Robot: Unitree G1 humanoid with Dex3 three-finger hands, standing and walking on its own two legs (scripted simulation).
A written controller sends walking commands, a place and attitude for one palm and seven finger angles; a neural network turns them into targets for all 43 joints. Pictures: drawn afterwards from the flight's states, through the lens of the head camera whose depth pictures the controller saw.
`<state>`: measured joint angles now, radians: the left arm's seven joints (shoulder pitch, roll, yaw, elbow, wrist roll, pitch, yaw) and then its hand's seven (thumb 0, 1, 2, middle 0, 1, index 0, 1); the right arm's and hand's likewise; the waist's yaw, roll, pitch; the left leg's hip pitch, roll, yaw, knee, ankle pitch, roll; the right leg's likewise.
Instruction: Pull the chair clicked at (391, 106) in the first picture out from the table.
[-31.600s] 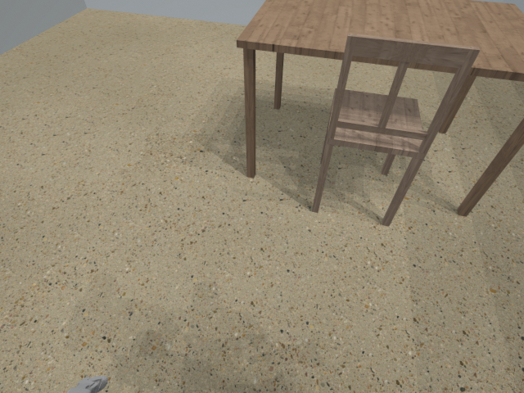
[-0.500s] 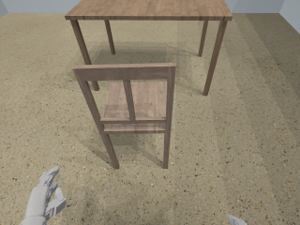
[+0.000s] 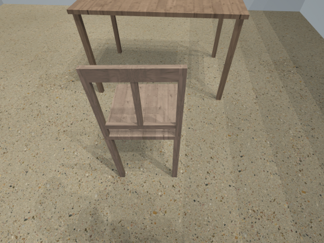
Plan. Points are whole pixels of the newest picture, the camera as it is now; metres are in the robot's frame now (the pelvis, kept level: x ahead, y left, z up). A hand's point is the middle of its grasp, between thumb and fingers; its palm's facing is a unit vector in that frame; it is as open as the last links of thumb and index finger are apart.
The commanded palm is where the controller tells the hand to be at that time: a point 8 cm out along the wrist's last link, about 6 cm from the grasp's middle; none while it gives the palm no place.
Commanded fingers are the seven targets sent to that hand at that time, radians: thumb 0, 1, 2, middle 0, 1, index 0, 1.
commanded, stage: let the arm hang, fingers relaxed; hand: left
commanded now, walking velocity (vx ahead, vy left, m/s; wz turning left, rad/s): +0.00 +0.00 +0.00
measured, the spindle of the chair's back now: (137, 104) +0.64 +0.14 -0.10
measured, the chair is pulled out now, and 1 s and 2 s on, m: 0.65 0.65 0.65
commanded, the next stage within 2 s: look to check the result in 0.48 s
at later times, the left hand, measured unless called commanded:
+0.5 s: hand out of the picture -0.01 +0.14 -0.17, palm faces +0.01 -0.99 -0.15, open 7.3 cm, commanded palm none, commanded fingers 0.00 0.90 0.90 -0.20 -0.30 -0.20 -0.30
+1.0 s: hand out of the picture +0.01 +0.14 -0.17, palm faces +0.01 -0.99 -0.17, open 7.3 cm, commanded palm none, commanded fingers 0.00 0.90 0.90 -0.20 -0.30 -0.20 -0.30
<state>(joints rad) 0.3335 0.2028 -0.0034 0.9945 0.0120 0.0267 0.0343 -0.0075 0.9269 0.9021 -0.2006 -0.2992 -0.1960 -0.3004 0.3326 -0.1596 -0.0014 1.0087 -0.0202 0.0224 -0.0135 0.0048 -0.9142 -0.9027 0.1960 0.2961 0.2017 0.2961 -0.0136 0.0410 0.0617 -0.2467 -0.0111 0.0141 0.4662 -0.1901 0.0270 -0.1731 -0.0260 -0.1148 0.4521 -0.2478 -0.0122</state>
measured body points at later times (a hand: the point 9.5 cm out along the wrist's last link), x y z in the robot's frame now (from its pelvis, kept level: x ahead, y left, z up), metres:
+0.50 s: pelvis +0.00 -0.01 +0.00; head +0.01 -0.01 +0.45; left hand -0.01 +0.19 -0.16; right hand -0.03 -0.21 -0.16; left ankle +0.04 +0.10 -0.74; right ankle +0.00 -0.11 -0.74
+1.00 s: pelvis +0.01 -0.02 +0.00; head +0.03 -0.02 +0.45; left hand +0.01 +0.19 -0.16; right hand -0.01 -0.22 -0.16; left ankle +0.04 +0.10 -0.74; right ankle +0.00 -0.11 -0.74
